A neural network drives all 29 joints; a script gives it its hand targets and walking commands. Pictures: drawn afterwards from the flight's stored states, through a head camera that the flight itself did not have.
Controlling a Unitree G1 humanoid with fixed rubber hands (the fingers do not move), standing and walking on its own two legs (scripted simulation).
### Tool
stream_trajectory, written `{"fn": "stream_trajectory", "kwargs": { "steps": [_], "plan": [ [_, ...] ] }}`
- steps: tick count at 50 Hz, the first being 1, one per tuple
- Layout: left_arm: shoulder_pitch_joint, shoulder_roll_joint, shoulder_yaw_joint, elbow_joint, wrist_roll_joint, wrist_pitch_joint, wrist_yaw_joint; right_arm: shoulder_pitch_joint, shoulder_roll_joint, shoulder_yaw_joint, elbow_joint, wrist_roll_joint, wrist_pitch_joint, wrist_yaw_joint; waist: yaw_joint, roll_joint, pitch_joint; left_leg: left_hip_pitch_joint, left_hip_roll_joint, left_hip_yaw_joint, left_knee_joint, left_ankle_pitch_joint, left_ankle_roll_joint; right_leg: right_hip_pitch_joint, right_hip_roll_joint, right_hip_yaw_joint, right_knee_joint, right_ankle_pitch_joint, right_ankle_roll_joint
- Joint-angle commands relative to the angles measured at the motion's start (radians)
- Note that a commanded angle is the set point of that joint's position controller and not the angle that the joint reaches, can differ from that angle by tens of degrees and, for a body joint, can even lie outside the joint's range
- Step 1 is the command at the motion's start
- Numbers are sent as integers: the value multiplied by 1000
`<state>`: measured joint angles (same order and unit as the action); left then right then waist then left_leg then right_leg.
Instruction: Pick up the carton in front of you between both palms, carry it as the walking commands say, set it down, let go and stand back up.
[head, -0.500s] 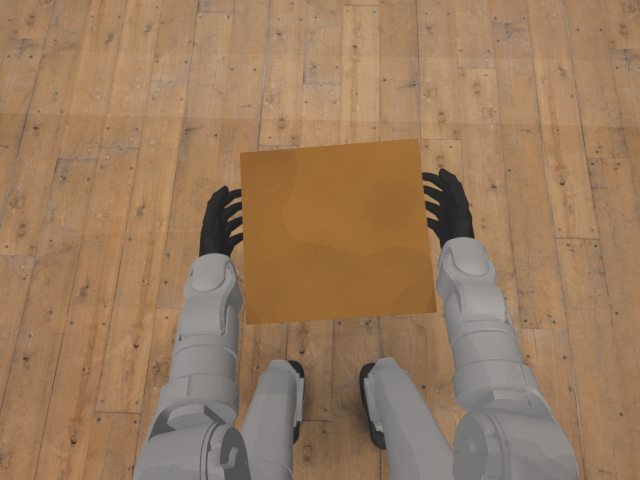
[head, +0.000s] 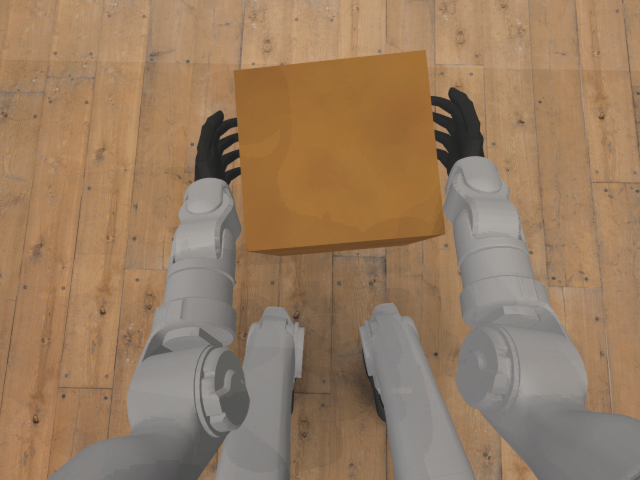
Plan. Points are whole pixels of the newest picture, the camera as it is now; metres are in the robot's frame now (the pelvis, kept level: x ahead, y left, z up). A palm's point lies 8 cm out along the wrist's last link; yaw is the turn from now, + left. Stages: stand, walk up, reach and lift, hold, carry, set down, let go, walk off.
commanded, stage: set down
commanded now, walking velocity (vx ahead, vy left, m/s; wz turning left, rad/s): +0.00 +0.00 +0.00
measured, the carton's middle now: (336, 176) +0.46 -0.02 -0.15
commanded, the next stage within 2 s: none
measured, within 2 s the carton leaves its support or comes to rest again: rests again in 1.38 s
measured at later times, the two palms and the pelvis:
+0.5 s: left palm (243, 188) +0.48 +0.13 -0.25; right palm (427, 174) +0.49 -0.17 -0.24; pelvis -0.02 -0.01 -0.11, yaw +1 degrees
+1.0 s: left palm (252, 193) +0.49 +0.13 -0.33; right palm (415, 178) +0.50 -0.17 -0.32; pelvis -0.02 -0.01 -0.18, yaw +0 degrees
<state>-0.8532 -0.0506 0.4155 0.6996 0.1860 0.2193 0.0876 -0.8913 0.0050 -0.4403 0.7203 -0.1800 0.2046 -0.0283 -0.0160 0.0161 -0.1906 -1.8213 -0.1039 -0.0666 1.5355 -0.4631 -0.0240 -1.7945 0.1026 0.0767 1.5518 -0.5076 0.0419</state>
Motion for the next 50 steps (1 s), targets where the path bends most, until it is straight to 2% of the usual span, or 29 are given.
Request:
{"fn": "stream_trajectory", "kwargs": {
  "steps": [1, 2, 3, 4, 5, 9, 11, 12, 13, 15, 17, 20, 22, 23, 24, 25, 26, 27, 29, 30, 31, 33, 36, 40, 41, 42, 45, 49, 50],
  "plan": [
    [-599, -839, -485, -24, -68, -30, -173, -476, 885, 471, 34, 75, -3, 189, 16, -1, -873, 529, -65, 64, -74, 229, -15, 307, 63, -89, -88, 248, -8],
    [-609, -850, -472, 16, -81, -31, -168, -585, 884, 480, 35, 85, -7, 187, 23, -9, -867, 519, -78, 68, -57, 248, -14, 302, 57, -79, -87, 240, -8],
    [-673, -881, -518, -21, -132, -40, -158, -580, 849, 495, 13, 97, -20, 184, -61, -18, -914, 538, -79, 62, -20, 257, -24, 308, 68, -96, -61, 261, -11],
    [-690, -871, -555, -34, -143, -38, -151, -558, 820, 476, 11, 97, -28, 170, -46, 52, -976, 523, -75, 66, 5, 250, -38, 339, 62, -95, -26, 282, -13],
    [-651, -841, -520, -25, -121, -38, -151, -556, 861, 495, 15, 99, -13, 166, -37, -30, -986, 541, -68, 68, 5, 272, -28, 326, 71, -100, -28, 289, 1],
    [-718, -844, -520, -13, -139, -18, -144, -644, 818, 484, -18, 136, -8, 184, -11, 65, -954, 491, -74, 89, 55, 228, -40, 268, 66, -96, 16, 222, -18],
    [-743, -816, -491, -3, -136, -18, -146, -685, 805, 488, 46, 127, 6, 182, -30, -33, -930, 395, -79, 90, 73, 161, -27, 282, 67, -133, 53, 200, -1],
    [-806, -794, -508, -4, -143, -26, -144, -711, 834, 510, 36, 155, -3, 173, 11, 1, -912, 338, -76, 109, 119, 189, -28, 280, 64, -86, 59, 229, -11],
    [-806, -803, -504, 3, -170, -35, -153, -729, 808, 498, 49, 144, -5, 169, -29, -30, -932, 351, -77, 98, 111, 196, -25, 266, 60, -123, 79, 243, -4],
    [-843, -775, -533, -12, -146, -38, -145, -728, 847, 487, 58, 146, -6, 168, 12, -9, -965, 372, -78, 100, 145, 257, -21, 207, 67, -113, 129, 292, -2],
    [-819, -779, -510, -15, -156, -46, -143, -690, 799, 449, 81, 133, -8, 156, 1, 31, -972, 336, -76, 121, 175, 242, -33, 223, 59, -99, 143, 285, -10],
    [-850, -742, -494, 9, -155, -42, -154, -759, 841, 490, 76, 141, 3, 155, -2, -48, -984, 267, -71, 115, 209, 210, -16, 264, 64, -111, 179, 284, -2],
    [-905, -727, -485, 33, -180, -43, -166, -755, 768, 468, 106, 128, -3, 149, -43, -19, -880, 174, -73, 130, 239, 175, -34, 204, 57, -102, 183, 252, -9],
    [-878, -727, -464, 61, -160, -37, -164, -765, 762, 461, 135, 141, -10, 150, 21, -1, -874, 228, -69, 123, 241, 185, -21, 128, 57, -111, 210, 228, -7],
    [-892, -763, -512, -6, -194, -46, -166, -777, 735, 448, 78, 140, -18, 154, -44, 30, -963, 249, -68, 124, 272, 201, -37, 207, 54, -117, 228, 262, -13],
    [-936, -749, -537, -3, -212, -47, -169, -858, 721, 511, 24, 160, -27, 150, -49, -11, -933, 225, -62, 115, 295, 222, -28, 170, 54, -122, 237, 272, -7],
    [-935, -735, -534, 6, -196, -42, -169, -872, 742, 508, 26, 195, -28, 148, 7, 70, -962, 251, -62, 132, 295, 234, -34, 168, 55, -102, 257, 289, -4],
    [-921, -719, -494, 61, -198, -36, -160, -901, 735, 525, 61, 180, -16, 153, -25, -35, -955, 277, -63, 122, 291, 207, -22, 164, 48, -129, 261, 265, 8],
    [-962, -709, -534, 33, -224, -52, -160, -842, 721, 520, 91, 197, -28, 134, -35, 2, -940, 181, -54, 131, 344, 223, -38, 222, 48, -114, 291, 303, 1],
    [-982, -637, -485, 39, -198, -58, -163, -865, 757, 543, 98, 212, -18, 131, 33, -57, -932, 149, -64, 151, 354, 198, -25, 226, 47, -100, 300, 277, 3],
    [-969, -695, -513, 47, -206, -64, -158, -851, 755, 505, 126, 205, -31, 139, -9, 0, -914, 154, -56, 137, 355, 197, -21, 195, 56, -124, 327, 286, 3],
    [-1036, -666, -526, 26, -252, -67, -153, -922, 728, 529, 95, 238, -35, 143, 12, -14, -941, 217, -51, 142, 385, 228, -23, 161, 49, -122, 352, 277, 7],
    [-1130, -638, -572, -36, -302, -76, -163, -970, 719, 584, 62, 271, -43, 141, -34, -33, -972, 201, -47, 118, 434, 274, -14, 165, 47, -129, 406, 339, -3],
    [-1069, -719, -533, 56, -265, -54, -169, -997, 731, 592, 72, 293, -38, 140, 29, 13, -885, 125, -52, 163, 478, 240, -15, 159, 49, -92, 385, 294, -20],
    [-1063, -734, -544, 20, -293, -57, -178, -1027, 708, 614, 17, 292, -47, 145, -41, -26, -900, 151, -40, 107, 464, 266, -8, 135, 52, -135, 436, 342, -3],
    [-1085, -702, -563, 32, -274, -63, -174, -941, 800, 569, 130, 278, -27, 155, 24, -46, -878, 137, -49, 132, 467, 270, -6, 122, 49, -115, 434, 343, -6],
    [-982, -696, -523, 107, -251, -63, -188, -942, 759, 535, 127, 253, -42, 153, 21, -35, -788, 92, -56, 125, 474, 275, -5, 113, 51, -105, 431, 338, -12],
    [-1022, -708, -558, 73, -287, -77, -190, -907, 732, 500, 146, 236, -50, 157, -54, -2, -746, 60, -61, 108, 472, 221, -7, 40, 53, -131, 454, 301, -26],
    [-1038, -679, -518, 72, -269, -83, -190, -912, 725, 502, 181, 230, -51, 160, -20, -14, -684, 28, -61, 115, 483, 219, -2, 5, 55, -113, 446, 280, -33]
  ]
}}
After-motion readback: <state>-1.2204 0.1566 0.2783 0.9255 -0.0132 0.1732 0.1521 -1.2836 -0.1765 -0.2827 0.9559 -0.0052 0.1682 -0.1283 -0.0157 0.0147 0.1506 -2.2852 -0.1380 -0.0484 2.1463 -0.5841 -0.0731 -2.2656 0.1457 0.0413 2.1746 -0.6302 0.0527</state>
